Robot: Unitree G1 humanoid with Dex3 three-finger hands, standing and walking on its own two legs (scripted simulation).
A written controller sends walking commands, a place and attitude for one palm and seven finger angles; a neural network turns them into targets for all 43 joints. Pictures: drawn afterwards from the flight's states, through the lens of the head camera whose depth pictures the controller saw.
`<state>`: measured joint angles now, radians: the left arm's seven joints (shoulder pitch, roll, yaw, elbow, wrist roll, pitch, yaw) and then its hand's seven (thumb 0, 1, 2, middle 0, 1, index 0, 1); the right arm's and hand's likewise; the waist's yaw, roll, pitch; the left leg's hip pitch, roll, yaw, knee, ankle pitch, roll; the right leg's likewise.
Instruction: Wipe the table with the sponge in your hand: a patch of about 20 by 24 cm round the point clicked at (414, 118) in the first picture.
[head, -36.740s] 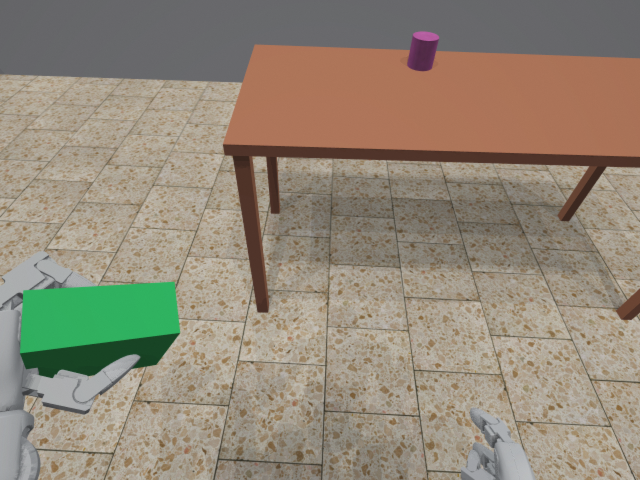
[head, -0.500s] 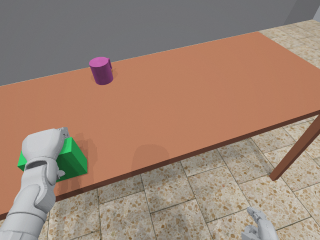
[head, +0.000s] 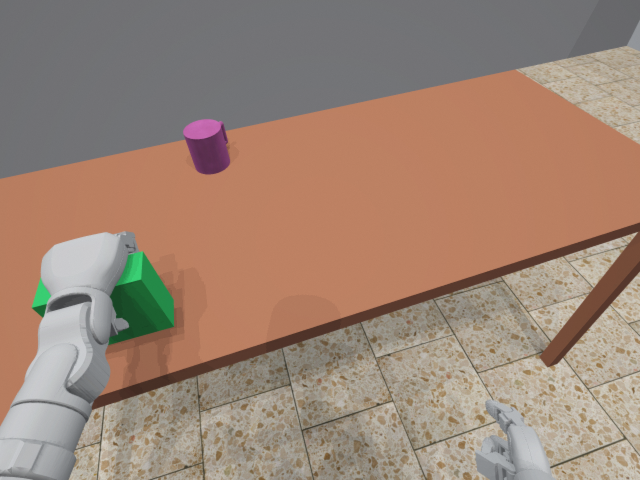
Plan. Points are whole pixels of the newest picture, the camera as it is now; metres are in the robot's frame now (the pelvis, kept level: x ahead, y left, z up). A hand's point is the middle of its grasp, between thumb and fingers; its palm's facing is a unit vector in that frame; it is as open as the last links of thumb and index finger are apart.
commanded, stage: lift the sponge slowly off the table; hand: left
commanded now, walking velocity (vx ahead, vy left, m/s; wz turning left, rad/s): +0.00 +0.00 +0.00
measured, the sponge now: (117, 310) +0.28 +0.33 +0.04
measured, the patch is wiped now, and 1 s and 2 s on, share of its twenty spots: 1.00 1.00 1.00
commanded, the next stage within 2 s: bring the sponge back beside the body in 1.02 s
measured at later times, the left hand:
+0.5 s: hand (98, 273) +0.29 +0.33 +0.12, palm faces +0.04 -0.01 -1.00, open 9.3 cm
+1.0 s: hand (67, 264) +0.28 +0.34 +0.14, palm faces +0.04 +0.00 -1.00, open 9.3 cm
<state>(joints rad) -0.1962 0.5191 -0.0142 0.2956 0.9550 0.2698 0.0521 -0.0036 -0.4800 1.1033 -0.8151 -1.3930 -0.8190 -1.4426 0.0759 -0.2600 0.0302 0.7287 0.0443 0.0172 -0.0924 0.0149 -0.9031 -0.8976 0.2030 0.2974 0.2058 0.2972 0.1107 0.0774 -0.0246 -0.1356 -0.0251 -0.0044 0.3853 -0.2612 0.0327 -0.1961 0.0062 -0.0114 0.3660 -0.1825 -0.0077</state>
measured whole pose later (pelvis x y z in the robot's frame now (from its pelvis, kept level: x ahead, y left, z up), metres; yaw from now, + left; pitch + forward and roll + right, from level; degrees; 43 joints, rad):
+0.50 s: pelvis +0.00 +0.00 +0.00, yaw +0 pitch -1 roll +0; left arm -0.21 0.55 -0.03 0.18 0.93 0.35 -0.03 0.00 -0.48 1.10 -0.82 -1.39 -0.82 -1.44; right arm 0.05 -0.26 0.05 0.71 0.05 0.03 -0.08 0.02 -0.90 -0.90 0.20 0.30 0.20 0.30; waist 0.13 0.09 -0.02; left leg -0.09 -0.03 -0.01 0.36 -0.25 0.03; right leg -0.16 0.01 -0.02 0.35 -0.18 -0.01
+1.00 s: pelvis -0.01 +0.00 +0.00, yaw +1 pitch -2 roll -1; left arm -0.26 0.63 0.01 0.17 0.90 0.33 -0.11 0.00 -0.48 1.10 -0.82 -1.39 -0.82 -1.44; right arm 0.07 -0.28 0.05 0.71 0.05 0.03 -0.08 0.02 -0.90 -0.90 0.20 0.30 0.20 0.30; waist 0.12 0.09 0.00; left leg -0.10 -0.02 -0.02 0.37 -0.24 0.03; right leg -0.15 0.01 -0.02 0.35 -0.17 -0.01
